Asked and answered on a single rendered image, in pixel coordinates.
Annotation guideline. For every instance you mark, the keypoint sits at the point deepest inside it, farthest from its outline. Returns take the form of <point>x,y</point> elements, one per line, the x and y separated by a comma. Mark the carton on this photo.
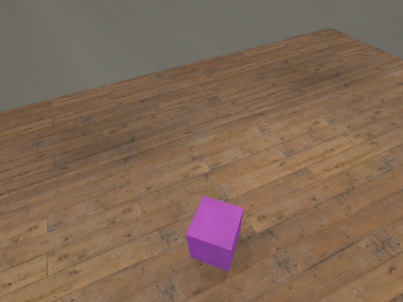
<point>214,231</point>

